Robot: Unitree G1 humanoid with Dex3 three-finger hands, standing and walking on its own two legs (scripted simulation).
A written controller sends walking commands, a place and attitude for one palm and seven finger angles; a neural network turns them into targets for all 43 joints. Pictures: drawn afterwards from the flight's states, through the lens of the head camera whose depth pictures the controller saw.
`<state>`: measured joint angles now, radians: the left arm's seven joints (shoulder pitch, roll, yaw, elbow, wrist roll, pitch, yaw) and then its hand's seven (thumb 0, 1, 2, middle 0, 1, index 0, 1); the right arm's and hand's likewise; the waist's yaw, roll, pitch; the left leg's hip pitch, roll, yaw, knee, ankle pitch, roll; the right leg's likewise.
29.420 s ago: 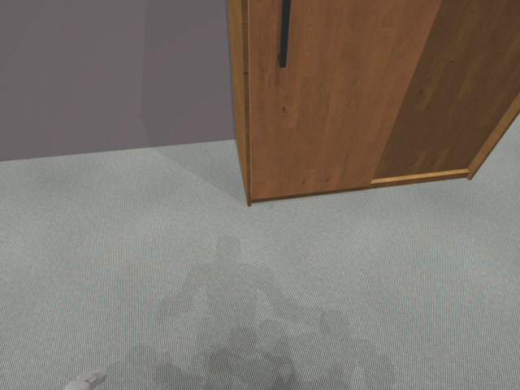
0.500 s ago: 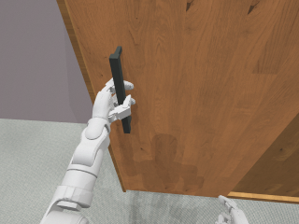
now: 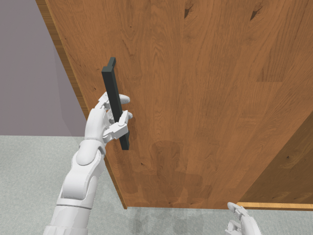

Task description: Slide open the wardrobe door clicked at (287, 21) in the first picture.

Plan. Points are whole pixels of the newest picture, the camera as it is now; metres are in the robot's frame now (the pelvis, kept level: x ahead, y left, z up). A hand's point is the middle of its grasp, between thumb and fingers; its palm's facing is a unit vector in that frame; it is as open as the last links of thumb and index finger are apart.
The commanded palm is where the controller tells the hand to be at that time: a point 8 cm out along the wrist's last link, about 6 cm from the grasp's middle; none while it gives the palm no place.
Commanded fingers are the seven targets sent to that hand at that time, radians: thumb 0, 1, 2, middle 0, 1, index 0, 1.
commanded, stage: tug the door sideways, standing still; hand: left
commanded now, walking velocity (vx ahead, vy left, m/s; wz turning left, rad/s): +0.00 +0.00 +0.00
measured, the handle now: (119, 110) +0.40 +0.12 +0.13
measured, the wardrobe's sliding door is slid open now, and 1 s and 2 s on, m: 0.00 0.07 0.20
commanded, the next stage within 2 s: step sideways, sliding the door along in 0.72 s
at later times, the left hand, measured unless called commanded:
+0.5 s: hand (128, 125) +0.34 +0.09 +0.14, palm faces +0.03 -1.00 -0.03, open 5.7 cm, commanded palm +0.31 +0.08 +0.14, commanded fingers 0.00 0.90 0.90 -0.45 -1.40 -0.45 -1.40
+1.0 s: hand (150, 126) +0.34 +0.03 +0.13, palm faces -0.14 -0.98 -0.12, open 6.1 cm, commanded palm +0.33 +0.07 +0.14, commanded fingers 0.00 0.90 0.90 -0.45 -1.40 -0.45 -1.40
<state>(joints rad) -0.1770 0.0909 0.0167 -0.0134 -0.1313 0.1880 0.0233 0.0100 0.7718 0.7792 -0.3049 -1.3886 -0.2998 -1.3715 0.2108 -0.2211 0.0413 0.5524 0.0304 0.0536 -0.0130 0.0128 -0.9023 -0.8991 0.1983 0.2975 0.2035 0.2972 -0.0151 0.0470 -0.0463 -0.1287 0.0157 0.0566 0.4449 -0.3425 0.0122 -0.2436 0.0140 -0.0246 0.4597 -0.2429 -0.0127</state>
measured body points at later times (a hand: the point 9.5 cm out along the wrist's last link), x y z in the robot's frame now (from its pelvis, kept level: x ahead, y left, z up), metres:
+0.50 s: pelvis -0.02 +0.01 -0.01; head -0.01 +0.00 +0.44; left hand +0.33 +0.14 +0.14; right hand +0.18 -0.17 -0.11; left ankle -0.07 +0.11 -0.74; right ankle +0.00 -0.11 -0.74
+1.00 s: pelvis -0.04 +0.00 -0.01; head -0.01 -0.02 +0.44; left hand +0.34 +0.09 +0.14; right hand +0.13 -0.21 -0.13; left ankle -0.07 +0.10 -0.74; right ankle -0.01 -0.11 -0.73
